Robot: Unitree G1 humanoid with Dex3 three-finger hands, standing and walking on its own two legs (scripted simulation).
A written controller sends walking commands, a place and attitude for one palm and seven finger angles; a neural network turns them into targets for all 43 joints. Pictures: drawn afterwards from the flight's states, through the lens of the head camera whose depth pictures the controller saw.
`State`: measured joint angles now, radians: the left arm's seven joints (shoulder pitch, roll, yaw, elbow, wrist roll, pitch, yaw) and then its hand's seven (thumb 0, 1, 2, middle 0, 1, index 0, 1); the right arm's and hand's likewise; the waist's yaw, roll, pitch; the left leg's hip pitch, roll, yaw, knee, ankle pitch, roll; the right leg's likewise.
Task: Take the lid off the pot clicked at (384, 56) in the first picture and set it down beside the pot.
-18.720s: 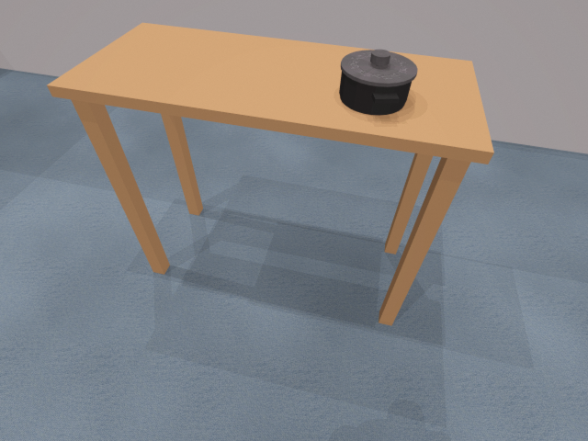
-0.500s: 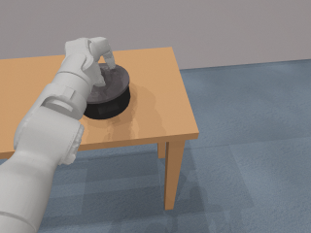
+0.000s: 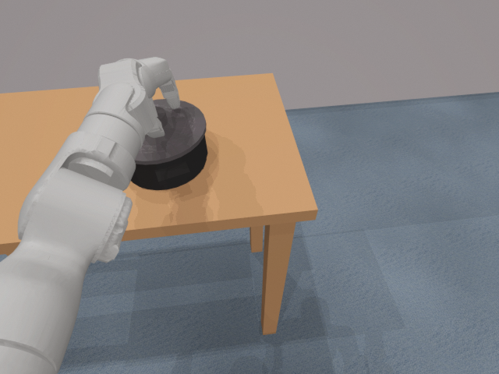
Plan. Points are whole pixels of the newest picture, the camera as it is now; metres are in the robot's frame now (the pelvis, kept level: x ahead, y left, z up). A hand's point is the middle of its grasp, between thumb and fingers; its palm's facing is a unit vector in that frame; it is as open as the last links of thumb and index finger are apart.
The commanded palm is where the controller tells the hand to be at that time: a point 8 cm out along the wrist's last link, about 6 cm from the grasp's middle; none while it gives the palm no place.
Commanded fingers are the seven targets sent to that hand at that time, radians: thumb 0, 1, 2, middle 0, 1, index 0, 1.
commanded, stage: lower the open fingers around the knob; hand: left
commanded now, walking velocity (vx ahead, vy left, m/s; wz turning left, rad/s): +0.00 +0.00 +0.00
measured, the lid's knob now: (154, 118) +0.51 +0.13 +0.16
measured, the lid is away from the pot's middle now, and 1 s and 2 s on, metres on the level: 0.00 0.00 0.00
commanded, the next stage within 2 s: close the fingers and squeeze the knob in 0.82 s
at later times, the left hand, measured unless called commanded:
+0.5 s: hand (147, 108) +0.49 +0.13 +0.19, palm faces -0.37 -0.16 -0.91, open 10.2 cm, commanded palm +0.48 +0.14 +0.23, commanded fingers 0.00 -0.18 1.17 -0.66 -0.39 -0.66 -0.39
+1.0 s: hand (147, 117) +0.47 +0.13 +0.19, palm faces -0.37 -0.11 -0.92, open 10.2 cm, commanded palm +0.47 +0.13 +0.23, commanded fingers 0.00 -0.05 0.98 -0.50 -0.81 -0.50 -0.81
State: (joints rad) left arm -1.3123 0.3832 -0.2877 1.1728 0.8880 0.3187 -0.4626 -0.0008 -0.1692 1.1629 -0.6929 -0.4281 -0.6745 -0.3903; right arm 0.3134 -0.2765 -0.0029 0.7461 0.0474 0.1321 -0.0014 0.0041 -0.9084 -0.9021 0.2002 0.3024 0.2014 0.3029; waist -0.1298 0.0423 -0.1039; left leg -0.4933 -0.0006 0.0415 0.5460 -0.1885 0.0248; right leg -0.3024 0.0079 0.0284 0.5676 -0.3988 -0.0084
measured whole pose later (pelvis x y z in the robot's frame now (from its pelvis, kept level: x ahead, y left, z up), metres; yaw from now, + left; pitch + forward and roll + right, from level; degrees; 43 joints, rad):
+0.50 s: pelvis +0.00 +0.00 +0.00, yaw +0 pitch +8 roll +0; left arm -1.33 0.42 -0.26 1.20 0.89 0.30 -0.46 0.00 -0.17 1.16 -0.76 -0.48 -0.67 -0.39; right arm 0.34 -0.29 0.00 0.74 0.05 0.13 -0.01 0.00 -0.91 -0.90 0.20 0.30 0.20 0.30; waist -0.15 0.03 -0.11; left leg -0.51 0.00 0.04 0.57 -0.20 0.03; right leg -0.32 0.01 0.03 0.58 -0.41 -0.01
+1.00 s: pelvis +0.00 +0.00 +0.00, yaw +0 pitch +7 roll +0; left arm -1.26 0.38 -0.31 1.10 0.87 0.32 -0.47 0.00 -0.15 1.13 -0.59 -0.45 -0.65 -0.45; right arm 0.29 -0.27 -0.01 0.73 0.05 0.14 0.00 0.00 -0.91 -0.90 0.20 0.30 0.20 0.30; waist -0.11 0.05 -0.10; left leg -0.49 -0.01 0.04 0.56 -0.20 0.03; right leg -0.29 0.00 0.02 0.57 -0.41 0.00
